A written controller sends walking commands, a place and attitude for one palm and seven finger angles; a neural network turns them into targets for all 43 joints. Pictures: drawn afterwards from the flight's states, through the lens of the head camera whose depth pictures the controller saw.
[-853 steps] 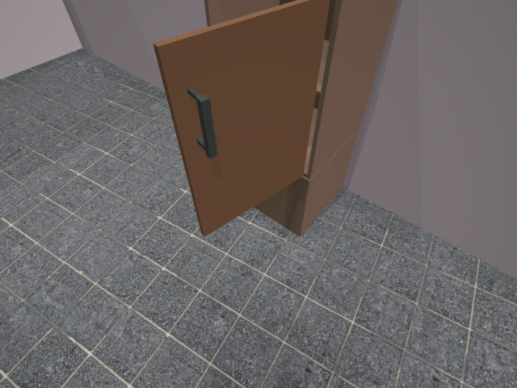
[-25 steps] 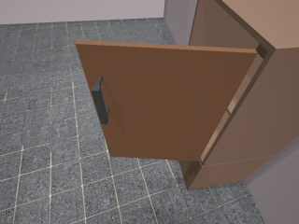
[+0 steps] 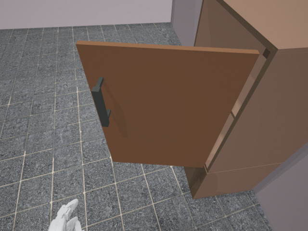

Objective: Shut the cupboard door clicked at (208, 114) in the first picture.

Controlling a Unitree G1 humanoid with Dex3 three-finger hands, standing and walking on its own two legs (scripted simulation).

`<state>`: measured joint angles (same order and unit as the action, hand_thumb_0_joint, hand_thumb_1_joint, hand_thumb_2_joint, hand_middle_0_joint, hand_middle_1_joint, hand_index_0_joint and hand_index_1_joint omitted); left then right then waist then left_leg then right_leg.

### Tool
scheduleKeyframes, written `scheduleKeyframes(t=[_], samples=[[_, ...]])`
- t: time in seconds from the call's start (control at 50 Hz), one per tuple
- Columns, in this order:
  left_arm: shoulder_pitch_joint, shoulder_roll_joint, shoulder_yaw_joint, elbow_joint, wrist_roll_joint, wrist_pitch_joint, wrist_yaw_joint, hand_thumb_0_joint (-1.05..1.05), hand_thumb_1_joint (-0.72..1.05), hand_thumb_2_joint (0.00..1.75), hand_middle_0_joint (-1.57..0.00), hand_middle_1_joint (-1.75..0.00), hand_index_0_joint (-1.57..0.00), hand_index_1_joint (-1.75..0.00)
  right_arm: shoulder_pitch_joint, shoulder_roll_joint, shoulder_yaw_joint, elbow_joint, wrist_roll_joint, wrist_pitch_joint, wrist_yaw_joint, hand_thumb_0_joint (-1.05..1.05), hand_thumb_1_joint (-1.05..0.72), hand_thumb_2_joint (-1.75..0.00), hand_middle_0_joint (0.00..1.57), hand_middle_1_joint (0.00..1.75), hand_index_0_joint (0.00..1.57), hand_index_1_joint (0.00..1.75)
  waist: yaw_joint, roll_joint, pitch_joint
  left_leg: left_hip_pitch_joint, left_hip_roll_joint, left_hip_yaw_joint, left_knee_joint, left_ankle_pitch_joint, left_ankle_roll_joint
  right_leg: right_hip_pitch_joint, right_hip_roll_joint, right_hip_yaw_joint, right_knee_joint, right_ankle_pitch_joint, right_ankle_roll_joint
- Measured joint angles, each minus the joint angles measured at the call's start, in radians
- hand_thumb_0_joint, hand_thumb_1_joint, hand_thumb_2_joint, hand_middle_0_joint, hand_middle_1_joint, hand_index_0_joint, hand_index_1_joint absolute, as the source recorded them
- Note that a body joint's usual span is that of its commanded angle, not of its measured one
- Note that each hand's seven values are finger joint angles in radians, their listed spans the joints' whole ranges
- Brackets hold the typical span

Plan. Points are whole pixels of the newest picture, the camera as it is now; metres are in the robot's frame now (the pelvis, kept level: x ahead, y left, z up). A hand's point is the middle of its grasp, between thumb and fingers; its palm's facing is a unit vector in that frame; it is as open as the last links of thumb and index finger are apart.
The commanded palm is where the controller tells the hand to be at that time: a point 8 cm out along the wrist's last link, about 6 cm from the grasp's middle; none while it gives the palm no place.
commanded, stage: raise the hand and make a fist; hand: left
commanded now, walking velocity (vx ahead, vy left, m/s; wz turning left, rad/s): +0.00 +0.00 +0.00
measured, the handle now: (103, 103) +0.43 +0.17 +0.09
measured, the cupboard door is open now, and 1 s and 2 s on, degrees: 78 78 78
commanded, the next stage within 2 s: bring the fist close to the handle in 1.80 s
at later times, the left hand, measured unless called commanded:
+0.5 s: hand (84, 222) +0.15 +0.17 +0.00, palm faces -0.02 -1.00 -0.07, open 5.2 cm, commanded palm +0.13 +0.22 +0.00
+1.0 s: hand (70, 195) +0.19 +0.20 +0.04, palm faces -0.01 -1.00 -0.05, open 3.2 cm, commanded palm +0.16 +0.25 +0.05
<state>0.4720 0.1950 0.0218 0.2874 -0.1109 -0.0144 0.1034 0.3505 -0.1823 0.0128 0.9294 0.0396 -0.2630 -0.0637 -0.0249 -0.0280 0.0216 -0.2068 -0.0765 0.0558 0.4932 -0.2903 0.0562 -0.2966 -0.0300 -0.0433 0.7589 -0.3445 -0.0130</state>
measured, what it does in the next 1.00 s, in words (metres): stands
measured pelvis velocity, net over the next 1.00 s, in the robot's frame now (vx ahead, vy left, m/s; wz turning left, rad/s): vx -0.02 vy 0.01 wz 0.00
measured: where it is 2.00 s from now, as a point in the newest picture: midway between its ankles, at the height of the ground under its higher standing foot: outside the picture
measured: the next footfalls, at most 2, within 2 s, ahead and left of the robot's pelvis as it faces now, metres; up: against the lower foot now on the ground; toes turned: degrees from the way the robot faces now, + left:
none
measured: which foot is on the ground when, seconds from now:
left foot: down 0.00-1.00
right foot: down 0.00-1.00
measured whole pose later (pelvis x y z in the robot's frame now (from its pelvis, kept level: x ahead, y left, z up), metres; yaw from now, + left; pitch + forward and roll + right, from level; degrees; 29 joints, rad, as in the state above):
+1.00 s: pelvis -0.02 +0.01 -0.04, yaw +0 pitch +8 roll -2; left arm 0.44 0.25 0.14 -0.17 -0.28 -0.28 -0.24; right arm 0.26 -0.25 0.02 0.54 0.04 -0.27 -0.06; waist 0.02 0.04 -0.09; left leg -0.59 -0.05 0.00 0.91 -0.46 0.07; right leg -0.58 0.02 -0.08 0.86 -0.42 -0.03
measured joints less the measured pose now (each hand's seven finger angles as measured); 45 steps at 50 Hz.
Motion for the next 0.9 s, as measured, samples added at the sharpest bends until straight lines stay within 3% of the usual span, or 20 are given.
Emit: scheduleKeyframes(t=[0.04, 0.08, 0.14, 0.18, 0.24, 0.32, 0.38, 0.44, 0.48, 0.54, 0.62, 0.74, 0.9], samples=[[-0.044, -0.002, 0.014, -0.119, -0.028, -0.09, -0.025, 0.01, 0.91, 0.89, -0.22, -0.32, -0.22, -0.33, 0.012, -0.021, -0.018, -0.072, -0.01, -0.046, 0.025, 0.01, -0.91, -0.9, 0.2, 0.3, 0.2, 0.3, -0.016, 0.007, -0.038, -0.069, -0.017, -0.017, 0.074, -0.021, -0.004, -0.052, 0.0, -0.015, -0.03, -0.008, -0.015], [-0.108, -0.016, 0.054, -0.139, -0.057, -0.224, -0.094, 0.01, 0.91, 0.89, -0.24, -0.35, -0.24, -0.35, -0.013, -0.05, -0.028, -0.133, -0.021, -0.056, 0.051, 0.01, -0.91, -0.9, 0.2, 0.3, 0.2, 0.3, -0.021, 0.016, -0.088, -0.177, -0.017, -0.011, 0.187, -0.064, -0.009, -0.125, 0.002, -0.017, -0.01, -0.068, -0.042], [-0.153, -0.027, 0.109, -0.108, -0.111, -0.437, -0.264, 0.0, 0.91, 0.89, -0.27, -0.39, -0.27, -0.39, -0.093, -0.072, -0.042, -0.209, -0.032, -0.036, 0.076, 0.01, -0.9, -0.9, 0.2, 0.3, 0.2, 0.3, -0.017, 0.024, -0.15, -0.343, 0.008, -0.014, 0.349, -0.124, -0.027, -0.296, 0.03, -0.007, 0.132, -0.08, -0.05], [-0.142, -0.013, 0.126, -0.102, -0.135, -0.523, -0.38, 0.0, 0.91, 0.89, -0.3, -0.42, -0.3, -0.42, -0.135, -0.072, -0.056, -0.274, -0.025, -0.018, 0.083, 0.01, -0.9, -0.9, 0.2, 0.3, 0.2, 0.3, -0.007, 0.005, -0.17, -0.431, 0.02, -0.011, 0.438, -0.158, -0.024, -0.39, 0.047, 0.001, 0.22, -0.103, -0.06], [-0.081, 0.007, 0.139, -0.118, -0.162, -0.493, -0.463, 0.0, 0.9, 0.89, -0.36, -0.47, -0.36, -0.48, -0.171, -0.083, -0.067, -0.374, -0.007, 0.012, 0.071, 0.01, -0.9, -0.9, 0.2, 0.3, 0.2, 0.3, 0.008, -0.007, -0.168, -0.505, 0.034, -0.019, 0.527, -0.181, -0.04, -0.46, 0.06, -0.01, 0.297, -0.13, -0.074], [0.004, 0.027, 0.172, -0.167, -0.177, -0.434, -0.422, 0.01, 0.9, 0.89, -0.43, -0.55, -0.43, -0.55, -0.18, -0.098, -0.071, -0.443, -0.002, 0.01, 0.039, 0.01, -0.9, -0.9, 0.2, 0.3, 0.2, 0.3, 0.04, 0.0, -0.162, -0.561, 0.045, -0.056, 0.593, -0.21, -0.05, -0.493, 0.068, -0.049, 0.329, -0.143, -0.077], [0.026, 0.041, 0.187, -0.236, -0.189, -0.469, -0.396, 0.01, 0.9, 0.89, -0.48, -0.61, -0.48, -0.61, -0.178, -0.102, -0.055, -0.44, -0.004, -0.011, 0.02, 0.01, -0.9, -0.9, 0.2, 0.29, 0.2, 0.3, 0.059, 0.016, -0.154, -0.585, 0.05, -0.092, 0.62, -0.215, -0.056, -0.495, 0.073, -0.085, 0.325, -0.142, -0.083], [-0.016, 0.059, 0.173, -0.279, -0.202, -0.496, -0.428, 0.02, 0.9, 0.9, -0.53, -0.67, -0.54, -0.67, -0.177, -0.096, -0.024, -0.414, -0.002, -0.025, 0.005, 0.01, -0.9, -0.9, 0.2, 0.3, 0.2, 0.3, 0.069, 0.034, -0.143, -0.596, 0.053, -0.117, 0.63, -0.214, -0.058, -0.489, 0.077, -0.11, 0.311, -0.136, -0.083], [-0.063, 0.071, 0.158, -0.279, -0.208, -0.467, -0.462, 0.01, 0.9, 0.9, -0.57, -0.71, -0.57, -0.71, -0.172, -0.083, -0.003, -0.399, 0.004, -0.021, -0.001, 0.01, -0.9, -0.9, 0.2, 0.3, 0.2, 0.3, 0.068, 0.044, -0.134, -0.59, 0.055, -0.121, 0.622, -0.209, -0.058, -0.481, 0.079, -0.113, 0.296, -0.128, -0.081], [-0.118, 0.084, 0.147, -0.268, -0.205, -0.367, -0.489, 0.01, 0.9, 0.9, -0.63, -0.77, -0.63, -0.77, -0.151, -0.055, 0.02, -0.388, 0.01, -0.003, -0.004, 0.01, -0.9, -0.9, 0.2, 0.3, 0.2, 0.3, 0.054, 0.051, -0.124, -0.562, 0.056, -0.11, 0.586, -0.196, -0.054, -0.456, 0.081, -0.1, 0.262, -0.112, -0.076], [-0.109, 0.079, 0.169, -0.289, -0.209, -0.277, -0.453, 0.01, 0.9, 0.9, -0.7, -0.85, -0.7, -0.85, -0.1, -0.026, 0.026, -0.383, 0.006, 0.015, -0.001, 0.01, -0.9, -0.9, 0.2, 0.3, 0.2, 0.3, 0.027, 0.056, -0.124, -0.504, 0.055, -0.082, 0.516, -0.178, -0.041, -0.41, 0.082, -0.068, 0.203, -0.089, -0.068], [-0.043, 0.054, 0.175, -0.362, -0.203, -0.299, -0.393, 0.01, 0.9, 0.9, -0.81, -0.97, -0.81, -0.97, -0.038, -0.041, 0.009, -0.374, -0.005, 0.01, 0.009, 0.01, -0.9, -0.9, 0.2, 0.3, 0.2, 0.3, 0.017, 0.061, -0.124, -0.45, 0.045, -0.058, 0.451, -0.166, -0.018, -0.363, 0.074, -0.04, 0.146, -0.074, -0.051], [-0.013, 0.051, 0.127, -0.427, -0.18, -0.297, -0.366, 0.01, 0.9, 0.9, -0.96, -1.13, -0.96, -1.13, -0.052, -0.078, -0.004, -0.376, -0.004, -0.001, 0.008, 0.01, -0.9, -0.9, 0.2, 0.3, 0.2, 0.3, 0.031, 0.064, -0.115, -0.418, 0.028, -0.051, 0.438, -0.172, 0.008, -0.326, 0.059, -0.032, 0.128, -0.078, -0.027]])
